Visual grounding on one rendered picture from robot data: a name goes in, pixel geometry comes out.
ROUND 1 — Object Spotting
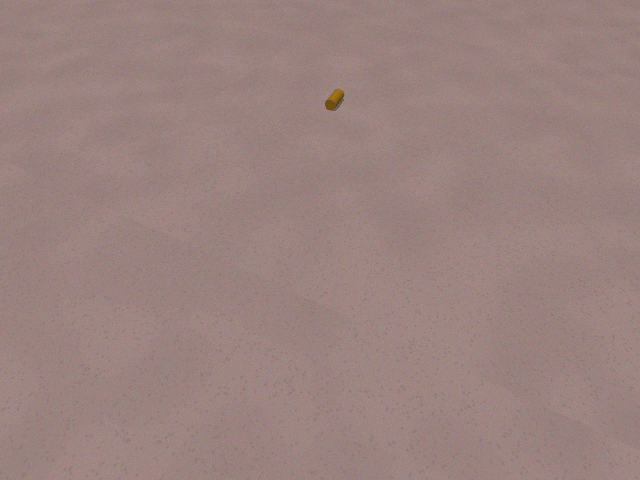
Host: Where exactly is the can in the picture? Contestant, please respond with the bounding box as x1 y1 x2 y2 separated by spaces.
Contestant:
325 89 344 110

